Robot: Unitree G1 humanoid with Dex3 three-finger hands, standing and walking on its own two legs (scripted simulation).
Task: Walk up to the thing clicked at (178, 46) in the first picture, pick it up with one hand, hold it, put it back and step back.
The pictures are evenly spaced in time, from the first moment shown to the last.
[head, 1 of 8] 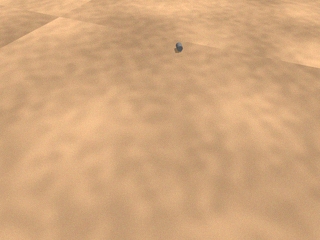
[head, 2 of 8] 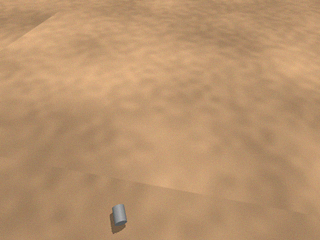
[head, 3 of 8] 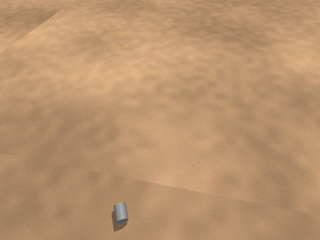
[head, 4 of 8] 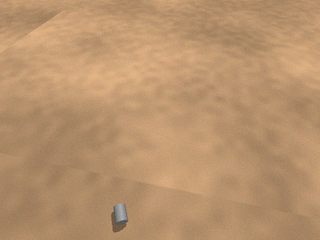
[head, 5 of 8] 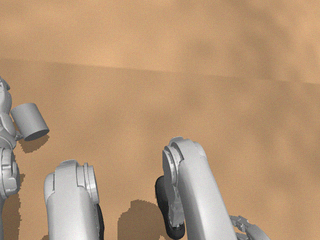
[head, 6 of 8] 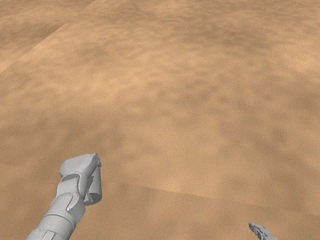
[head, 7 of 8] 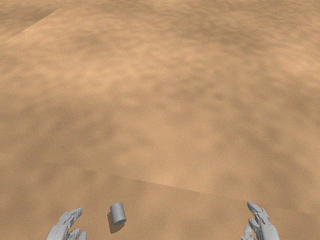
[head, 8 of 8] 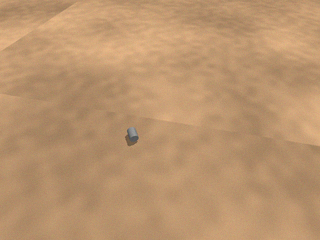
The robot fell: no
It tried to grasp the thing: yes
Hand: left
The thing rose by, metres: 0.68
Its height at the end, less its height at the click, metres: +0.00
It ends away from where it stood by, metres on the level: 0.00
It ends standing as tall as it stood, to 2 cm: yes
